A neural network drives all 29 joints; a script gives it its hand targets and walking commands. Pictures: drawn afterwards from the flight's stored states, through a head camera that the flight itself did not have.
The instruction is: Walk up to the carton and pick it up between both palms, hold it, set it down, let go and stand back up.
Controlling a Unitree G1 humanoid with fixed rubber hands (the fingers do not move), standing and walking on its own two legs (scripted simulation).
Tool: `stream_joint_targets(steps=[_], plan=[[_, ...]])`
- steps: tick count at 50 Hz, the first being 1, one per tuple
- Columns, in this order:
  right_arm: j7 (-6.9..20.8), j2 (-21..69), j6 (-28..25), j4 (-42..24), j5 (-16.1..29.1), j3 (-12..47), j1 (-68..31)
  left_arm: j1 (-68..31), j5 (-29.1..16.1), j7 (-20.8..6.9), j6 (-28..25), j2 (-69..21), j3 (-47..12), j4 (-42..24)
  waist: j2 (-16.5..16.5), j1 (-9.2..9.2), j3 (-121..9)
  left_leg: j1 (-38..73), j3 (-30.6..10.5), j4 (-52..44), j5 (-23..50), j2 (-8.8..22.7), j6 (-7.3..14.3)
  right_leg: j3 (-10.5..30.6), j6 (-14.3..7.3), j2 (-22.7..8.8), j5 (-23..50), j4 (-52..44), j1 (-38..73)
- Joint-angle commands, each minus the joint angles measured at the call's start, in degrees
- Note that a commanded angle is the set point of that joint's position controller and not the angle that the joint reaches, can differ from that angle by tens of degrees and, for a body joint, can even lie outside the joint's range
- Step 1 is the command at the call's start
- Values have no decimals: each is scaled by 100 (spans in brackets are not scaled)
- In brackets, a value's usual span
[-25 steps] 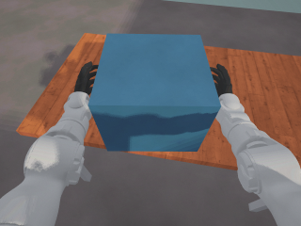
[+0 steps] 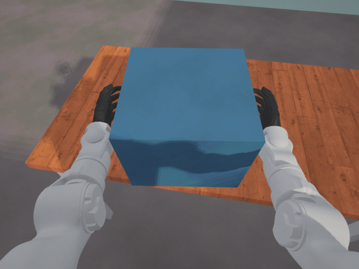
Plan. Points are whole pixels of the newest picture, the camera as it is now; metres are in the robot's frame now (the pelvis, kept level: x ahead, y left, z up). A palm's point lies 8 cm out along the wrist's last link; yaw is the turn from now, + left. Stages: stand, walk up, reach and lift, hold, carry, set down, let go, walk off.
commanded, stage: reach and lift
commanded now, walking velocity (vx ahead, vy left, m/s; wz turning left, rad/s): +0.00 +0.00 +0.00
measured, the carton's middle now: (185, 119) +0.48 +0.00 +0.02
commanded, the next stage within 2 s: none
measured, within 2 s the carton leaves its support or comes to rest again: leaves its support in 0.42 s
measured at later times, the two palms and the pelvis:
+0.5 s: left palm (106, 122) +0.41 +0.18 +0.10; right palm (279, 131) +0.39 -0.20 +0.09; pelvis +0.01 +0.00 +0.00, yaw -1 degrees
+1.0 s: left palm (95, 118) +0.38 +0.18 +0.14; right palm (290, 127) +0.36 -0.20 +0.13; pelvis -0.02 +0.00 +0.00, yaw -1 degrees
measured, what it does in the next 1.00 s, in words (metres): stands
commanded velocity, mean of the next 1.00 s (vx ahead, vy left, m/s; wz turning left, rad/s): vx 0.00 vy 0.00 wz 0.00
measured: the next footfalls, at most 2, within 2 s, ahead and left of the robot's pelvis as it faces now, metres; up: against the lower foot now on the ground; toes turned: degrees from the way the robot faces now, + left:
none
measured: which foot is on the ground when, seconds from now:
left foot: down 0.00-1.00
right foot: down 0.00-1.00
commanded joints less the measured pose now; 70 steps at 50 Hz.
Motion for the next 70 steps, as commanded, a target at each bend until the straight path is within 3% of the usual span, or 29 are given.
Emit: stream_joint_targets(steps=[1,9,13,18,22,27,32,37,43,49,57,62,70], plan=[[791,2678,37,-550,-470,1341,-2268,-2394,569,-806,300,-3123,-877,-982,334,-95,-2380,1604,295,39,2053,11,-313,-89,10,169,1246,53,1064],[691,2941,-17,-1200,25,2182,-2236,-1996,340,-691,686,-3553,-1554,-2153,450,29,-2992,2215,288,451,3676,20,-477,-54,60,278,2574,223,1522],[591,2979,137,-1442,298,2522,-2163,-1736,235,-726,998,-3633,-1754,-2620,350,-1,-2688,2087,252,364,3561,-34,-458,30,107,275,2816,245,1862],[505,3061,305,-2278,596,2940,-2398,-1668,53,-699,1386,-3747,-2068,-3475,247,37,-2982,2047,236,286,3426,-114,-422,54,160,285,3064,301,2261],[485,3082,474,-2952,793,3207,-2713,-1705,-39,-674,1729,-3791,-2236,-4064,127,103,-3176,1976,206,197,3180,-158,-362,81,181,293,3057,301,2483],[511,2970,744,-3083,801,3120,-2878,-1669,98,-704,2119,-3739,-1976,-4096,-38,169,-2602,1831,264,-137,2172,-197,-223,89,179,252,2142,92,2425],[582,2695,1053,-2746,519,2502,-2884,-1716,429,-848,2626,-3536,-1408,-3934,-188,148,-1665,1656,413,-585,869,-211,-50,21,140,209,598,-219,2128],[691,2550,1185,-2548,249,1955,-2954,-1931,636,-879,3015,-3355,-1157,-4147,-98,108,-1434,1737,554,-762,255,-244,18,-79,133,171,-83,-304,1871],[790,2394,1201,-2578,283,1807,-2994,-1831,679,-820,3322,-3379,-1282,-4562,154,81,-1651,2107,587,-640,567,-215,-96,-187,116,229,-84,-264,1714],[801,2284,1226,-3006,712,2313,-2975,-1483,397,-691,3567,-3633,-1927,-5260,357,-12,-2197,2666,417,-248,1678,-176,-309,-212,30,386,460,-200,1611],[613,2440,1584,-3874,1487,3330,-2856,-1051,145,-710,3968,-3691,-2301,-6172,104,-60,-2245,2586,259,-53,2353,-282,-294,-25,96,434,1591,-48,2178],[447,2375,1894,-4337,1898,3775,-2609,-648,247,-830,4313,-3591,-2237,-6613,-16,-119,-1979,2511,206,-113,2356,-346,-273,50,156,426,2069,-22,2506],[377,2287,2318,-4686,2168,3875,-2447,-666,288,-935,4745,-3429,-2204,-7241,44,-227,-1643,2332,217,-305,1686,-364,-208,72,142,385,1607,-80,2401]])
